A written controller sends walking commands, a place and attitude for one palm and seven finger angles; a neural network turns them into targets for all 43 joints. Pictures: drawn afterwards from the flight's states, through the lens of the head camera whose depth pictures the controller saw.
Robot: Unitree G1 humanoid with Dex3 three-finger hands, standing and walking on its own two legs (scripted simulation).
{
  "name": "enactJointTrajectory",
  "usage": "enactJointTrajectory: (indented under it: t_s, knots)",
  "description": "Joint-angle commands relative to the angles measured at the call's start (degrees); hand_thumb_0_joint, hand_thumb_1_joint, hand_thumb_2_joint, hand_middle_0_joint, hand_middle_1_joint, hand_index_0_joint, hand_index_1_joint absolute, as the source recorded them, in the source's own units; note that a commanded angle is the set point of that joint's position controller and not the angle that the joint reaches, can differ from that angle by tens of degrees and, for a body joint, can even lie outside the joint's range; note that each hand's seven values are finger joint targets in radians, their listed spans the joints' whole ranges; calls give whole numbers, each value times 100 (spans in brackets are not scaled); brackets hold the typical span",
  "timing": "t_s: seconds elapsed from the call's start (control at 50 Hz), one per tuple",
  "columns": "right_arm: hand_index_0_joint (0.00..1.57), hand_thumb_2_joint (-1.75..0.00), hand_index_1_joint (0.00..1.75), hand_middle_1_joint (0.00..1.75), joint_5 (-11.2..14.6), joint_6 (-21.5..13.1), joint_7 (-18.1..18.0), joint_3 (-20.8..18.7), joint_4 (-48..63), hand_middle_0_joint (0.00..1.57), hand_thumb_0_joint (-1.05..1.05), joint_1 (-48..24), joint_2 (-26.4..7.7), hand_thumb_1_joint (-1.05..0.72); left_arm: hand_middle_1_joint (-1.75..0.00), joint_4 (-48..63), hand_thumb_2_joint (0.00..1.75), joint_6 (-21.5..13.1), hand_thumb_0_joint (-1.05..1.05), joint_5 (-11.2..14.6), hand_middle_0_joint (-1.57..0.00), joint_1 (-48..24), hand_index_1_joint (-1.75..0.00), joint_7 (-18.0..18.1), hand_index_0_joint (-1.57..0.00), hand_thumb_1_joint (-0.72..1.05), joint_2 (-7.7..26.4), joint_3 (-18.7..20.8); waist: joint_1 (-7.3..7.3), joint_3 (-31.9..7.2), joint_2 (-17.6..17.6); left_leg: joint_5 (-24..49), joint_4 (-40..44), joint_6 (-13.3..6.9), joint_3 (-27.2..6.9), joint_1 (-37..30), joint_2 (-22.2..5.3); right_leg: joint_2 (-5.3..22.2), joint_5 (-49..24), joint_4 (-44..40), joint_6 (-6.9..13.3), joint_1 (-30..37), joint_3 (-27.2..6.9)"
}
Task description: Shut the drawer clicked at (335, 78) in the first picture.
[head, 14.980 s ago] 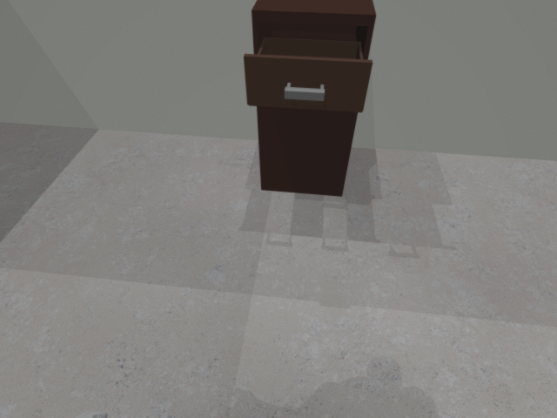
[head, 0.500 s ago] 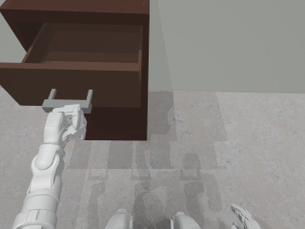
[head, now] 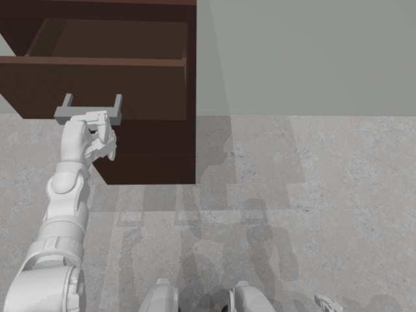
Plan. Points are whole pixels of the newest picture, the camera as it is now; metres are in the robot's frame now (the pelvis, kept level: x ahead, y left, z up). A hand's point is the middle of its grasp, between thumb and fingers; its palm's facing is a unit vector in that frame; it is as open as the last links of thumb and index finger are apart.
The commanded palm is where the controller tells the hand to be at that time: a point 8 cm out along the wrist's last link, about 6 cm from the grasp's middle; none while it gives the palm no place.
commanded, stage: push the drawer shut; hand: left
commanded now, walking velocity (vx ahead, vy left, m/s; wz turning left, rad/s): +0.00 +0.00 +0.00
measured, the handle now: (91, 107) +0.51 +0.24 +0.05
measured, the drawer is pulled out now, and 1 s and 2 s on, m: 0.14 0.01 0.00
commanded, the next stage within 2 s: pull the fist back off the drawer in 1.34 s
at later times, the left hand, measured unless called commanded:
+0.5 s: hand (116, 115) +0.49 +0.19 +0.05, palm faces +0.00 -1.00 -0.03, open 3.3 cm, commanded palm +0.48 +0.23 +0.06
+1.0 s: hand (121, 91) +0.55 +0.18 +0.06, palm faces +0.02 -1.00 -0.03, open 3.4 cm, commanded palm +0.54 +0.22 +0.06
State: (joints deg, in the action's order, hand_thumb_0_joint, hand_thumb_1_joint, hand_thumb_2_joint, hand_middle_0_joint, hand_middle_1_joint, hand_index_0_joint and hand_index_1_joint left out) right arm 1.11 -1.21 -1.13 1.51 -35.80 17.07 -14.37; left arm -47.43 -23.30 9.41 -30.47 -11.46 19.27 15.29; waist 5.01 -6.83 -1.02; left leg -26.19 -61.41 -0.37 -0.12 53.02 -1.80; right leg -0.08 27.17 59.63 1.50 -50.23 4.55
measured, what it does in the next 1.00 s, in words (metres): stands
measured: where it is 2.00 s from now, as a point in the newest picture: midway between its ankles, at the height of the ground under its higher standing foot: outside the picture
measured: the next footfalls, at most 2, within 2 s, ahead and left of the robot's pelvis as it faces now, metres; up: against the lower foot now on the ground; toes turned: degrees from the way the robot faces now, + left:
none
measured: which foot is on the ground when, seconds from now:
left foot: down 0.00-1.00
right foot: down 0.00-1.00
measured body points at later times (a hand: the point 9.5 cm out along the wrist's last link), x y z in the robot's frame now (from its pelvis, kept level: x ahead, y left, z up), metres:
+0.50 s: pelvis +0.00 +0.00 -0.01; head +0.12 +0.02 +0.42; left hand +0.48 +0.24 +0.06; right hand +0.02 -0.27 -0.12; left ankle +0.03 +0.11 -0.66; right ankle +0.01 -0.11 -0.66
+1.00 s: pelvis +0.01 +0.01 -0.01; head +0.16 +0.03 +0.41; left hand +0.55 +0.24 +0.06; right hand -0.02 -0.25 -0.12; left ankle +0.03 +0.11 -0.66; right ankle +0.01 -0.11 -0.66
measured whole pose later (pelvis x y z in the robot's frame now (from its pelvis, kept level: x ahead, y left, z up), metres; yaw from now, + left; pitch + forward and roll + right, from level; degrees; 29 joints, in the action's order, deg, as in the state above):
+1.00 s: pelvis +0.01 +0.01 -0.01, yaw -2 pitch +26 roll -4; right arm -1.9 3.8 0.7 3.2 -36.0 22.6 -14.8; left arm -70.0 -21.9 1.9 -57.2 -11.0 32.9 24.3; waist 12.7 -6.5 -1.8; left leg -27.7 -65.7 -1.1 -0.5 63.8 -3.4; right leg -1.7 26.8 61.2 0.9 -60.1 4.6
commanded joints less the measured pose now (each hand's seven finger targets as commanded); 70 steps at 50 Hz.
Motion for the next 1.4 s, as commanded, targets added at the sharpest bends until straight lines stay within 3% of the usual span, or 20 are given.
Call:
enactJointTrajectory:
  t_s: [0.0,0.02,0.08,0.18,0.26,0.3,0.36,0.5,0.54,0.58,0.7,0.84,0.88,1.04,1.14,1.2,1.24,1.3,1.34,1.38]
  knots:
    - [20,-90,30,30,-26,-111,-77,-352,420,20,0,501,-940,-90,-160,1020,90,-521,0,8,-140,-2870,-160,37,-140,90,1283,305,201,-2253,-454,1254,690,-99,-247,-1623,102,-130,-1242,-796,-8,695,-374]
    - [20,-90,30,30,-23,-97,-65,-343,398,20,0,498,-919,-90,-160,977,90,-533,0,-6,-140,-3049,-160,26,-140,90,1172,198,285,-2308,-437,1218,670,-115,-223,-1656,107,-132,-1236,-825,-32,674,-389]
    - [20,-90,30,30,-28,-55,-66,-345,369,20,0,546,-928,-90,-160,675,90,-565,0,-45,-140,-3283,-160,8,-140,90,1247,248,309,-2260,-387,1088,648,-125,-212,-1500,108,-128,-1128,-834,-39,639,-410]
    - [20,-90,30,30,-62,12,-57,-331,339,20,0,701,-961,-90,-160,422,90,-607,0,-51,-140,-3469,-160,-59,-140,90,1737,634,256,-2551,-378,1330,557,-146,-179,-1390,110,-152,-1433,-779,-43,913,-474]
    - [20,-90,30,30,-57,81,-59,-300,317,20,0,777,-976,-90,-160,6,90,-543,0,-65,-140,-3705,-160,-143,-140,90,1899,717,359,-2274,-285,1164,516,-170,-152,-1088,96,-180,-1332,-798,-61,829,-497]
    - [20,-90,30,30,-81,79,-47,-306,335,20,0,831,-977,-90,-160,87,90,-577,0,-71,-140,-3902,-160,-160,-140,90,1878,683,349,-2472,-581,1316,462,-168,-174,-1231,104,-190,-1430,-727,-35,770,-500]
    - [20,-90,30,30,-92,125,-45,-312,284,20,0,936,-1017,-90,-160,-169,90,-542,0,-104,-140,-4017,-160,-153,-140,90,2072,823,439,-2459,-364,1314,430,-176,-183,-1141,73,-200,-1419,-750,-70,733,-490]
    - [20,-90,30,30,-149,180,-19,-299,231,20,0,1139,-1069,-90,-160,-368,90,-493,0,-230,-140,-4650,-160,-132,-140,90,2239,814,582,-2661,-746,1451,324,-178,-258,-1307,49,-233,-1380,-654,-47,396,-436]
    - [20,-90,30,30,-152,222,-17,-288,215,20,0,1183,-1107,-90,-160,-558,90,-449,0,-289,-140,-4643,-160,-127,-140,90,2408,900,607,-2662,-669,1438,317,-173,-283,-1264,28,-240,-1313,-662,-54,330,-413]
    - [20,-90,30,30,-167,231,-7,-284,202,20,0,1217,-1092,-90,-160,-527,90,-432,0,-316,-140,-4930,-160,-110,-140,90,2281,765,689,-2667,-792,1441,298,-179,-296,-1309,26,-248,-1289,-663,-61,231,-411]
    - [20,-90,30,30,-230,316,13,-262,192,20,0,1409,-1156,-90,-160,-780,90,-358,0,-444,-140,-5042,-160,-31,-140,90,2692,1050,712,-2815,-800,1747,207,-191,-332,-1327,3,-279,-1496,-589,-47,193,-365]
    - [20,-90,30,30,-287,409,79,-257,155,20,0,1541,-1156,-90,-160,-833,90,-335,0,-548,-140,-5351,-160,57,-140,90,2583,924,823,-2881,-1015,2026,191,-162,-389,-1576,-35,-298,-1584,-581,-48,-38,-297]
    - [20,-90,30,30,-307,440,79,-252,127,20,0,1621,-1184,-90,-160,-848,90,-322,0,-614,-140,-5495,-160,97,-140,90,2910,1109,816,-2932,-1007,2077,176,-164,-406,-1522,-43,-305,-1644,-565,-41,57,-306]
    - [20,-90,30,30,-351,518,90,-205,89,20,0,1769,-1227,-90,-160,-1158,90,-242,0,-770,-140,-5989,-160,134,-140,90,3082,1071,1034,-2821,-1144,2070,112,-170,-481,-1492,-77,-323,-1498,-550,-42,-292,-250]
    - [20,-90,30,30,-396,538,115,-238,48,20,0,1876,-1222,-90,-160,-942,90,-282,0,-814,-140,-6372,-160,162,-140,90,2923,957,1111,-3216,-1468,2494,39,-124,-590,-2015,-112,-328,-1601,-493,-26,-585,-192]
    - [20,-90,30,30,-415,518,121,-206,-65,20,0,1908,-1223,-90,-160,-1170,90,-206,0,-841,-140,-6776,-160,244,-140,90,2705,745,1328,-2793,-1369,2104,19,-161,-636,-1774,-108,-337,-1332,-551,-30,-856,-174]
    - [20,-90,30,30,-412,499,90,-183,-104,20,0,1929,-1275,-90,-160,-1286,90,-168,0,-905,-140,-6960,-160,288,-140,90,3011,850,1360,-2811,-1382,1847,13,-163,-646,-1618,-102,-329,-1156,-552,-32,-882,-188]
    - [20,-90,30,30,-425,424,76,-155,-117,20,0,1935,-1251,-90,-160,-1206,90,-168,0,-934,-140,-7340,-160,307,-140,90,2846,618,1485,-2837,-1631,1689,-15,-178,-663,-1636,-84,-330,-1046,-523,-19,-1062,-179]
    - [20,-90,30,30,-424,388,60,-134,-112,20,0,1949,-1285,-90,-160,-1252,90,-164,0,-958,-140,-7390,-160,323,-140,90,3171,795,1458,-3065,-1619,1617,-66,-180,-671,-1572,-85,-338,-979,-499,-17,-1008,-190]
    - [20,-90,30,30,-414,327,58,-100,-129,20,0,1902,-1270,-90,-160,-1381,90,-106,0,-934,-140,-7495,-160,293,-140,90,2832,485,1565,-2774,-1652,1330,-39,-193,-678,-1441,-79,-337,-810,-540,-21,-1164,-189]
